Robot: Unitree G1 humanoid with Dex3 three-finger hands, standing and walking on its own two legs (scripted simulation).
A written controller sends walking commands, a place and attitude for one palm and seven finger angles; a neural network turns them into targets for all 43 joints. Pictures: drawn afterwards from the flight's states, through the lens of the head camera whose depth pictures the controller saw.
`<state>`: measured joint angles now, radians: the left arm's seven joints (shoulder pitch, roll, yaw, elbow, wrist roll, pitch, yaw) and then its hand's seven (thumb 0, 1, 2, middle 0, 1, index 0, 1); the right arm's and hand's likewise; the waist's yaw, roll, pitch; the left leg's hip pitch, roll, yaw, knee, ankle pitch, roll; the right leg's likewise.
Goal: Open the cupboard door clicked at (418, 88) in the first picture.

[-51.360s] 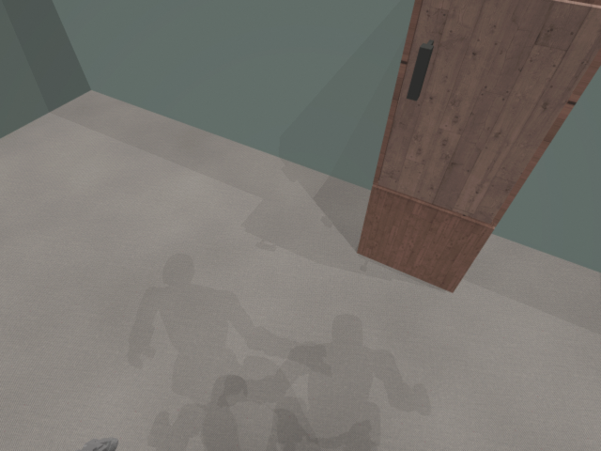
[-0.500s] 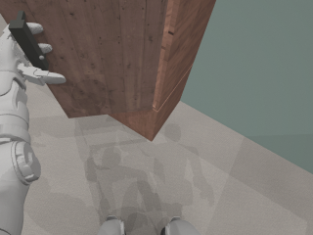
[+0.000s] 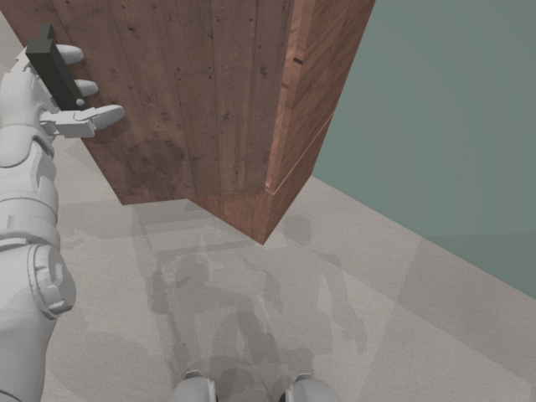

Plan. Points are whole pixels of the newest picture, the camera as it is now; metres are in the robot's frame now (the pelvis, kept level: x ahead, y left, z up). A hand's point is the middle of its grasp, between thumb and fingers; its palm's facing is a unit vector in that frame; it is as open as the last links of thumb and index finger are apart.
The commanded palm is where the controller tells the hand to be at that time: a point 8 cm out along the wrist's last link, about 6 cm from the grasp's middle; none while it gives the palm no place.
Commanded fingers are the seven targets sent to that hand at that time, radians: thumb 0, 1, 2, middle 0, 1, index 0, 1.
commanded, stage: close the thumb around the handle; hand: left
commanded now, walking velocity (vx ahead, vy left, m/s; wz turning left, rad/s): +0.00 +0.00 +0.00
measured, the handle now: (64, 77) +0.56 +0.25 +0.12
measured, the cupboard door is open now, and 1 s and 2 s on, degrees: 42 56 88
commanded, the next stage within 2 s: pull the door open along its arc in 0.38 s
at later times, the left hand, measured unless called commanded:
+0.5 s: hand (80, 103) +0.51 +0.23 +0.11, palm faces +0.09 -1.00 +0.01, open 5.9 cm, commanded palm +0.49 +0.27 +0.11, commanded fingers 0.00 0.90 0.90 -0.40 -1.35 -0.40 -1.35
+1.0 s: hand (88, 151) +0.43 +0.20 +0.11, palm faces +0.06 -1.00 +0.01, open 6.4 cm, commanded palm +0.36 +0.25 +0.11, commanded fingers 0.00 0.90 0.90 -0.40 -1.35 -0.40 -1.35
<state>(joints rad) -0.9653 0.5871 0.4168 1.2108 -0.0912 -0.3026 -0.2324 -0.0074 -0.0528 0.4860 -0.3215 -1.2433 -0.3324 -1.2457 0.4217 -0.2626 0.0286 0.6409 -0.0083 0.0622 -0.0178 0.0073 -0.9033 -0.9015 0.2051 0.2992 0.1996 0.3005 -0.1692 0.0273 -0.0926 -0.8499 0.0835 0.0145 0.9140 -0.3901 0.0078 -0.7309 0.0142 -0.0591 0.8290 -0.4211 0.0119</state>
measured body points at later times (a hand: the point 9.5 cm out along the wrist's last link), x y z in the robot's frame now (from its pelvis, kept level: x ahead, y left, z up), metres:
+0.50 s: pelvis +0.00 +0.00 +0.00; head +0.11 +0.02 +0.44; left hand +0.50 +0.28 +0.11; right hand -0.01 -0.27 -0.10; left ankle +0.02 +0.11 -0.69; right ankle -0.02 -0.13 -0.69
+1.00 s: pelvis +0.02 +0.00 +0.02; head +0.08 +0.00 +0.46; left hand +0.42 +0.26 +0.11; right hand +0.08 -0.26 -0.09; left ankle +0.02 +0.11 -0.69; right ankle -0.02 -0.13 -0.69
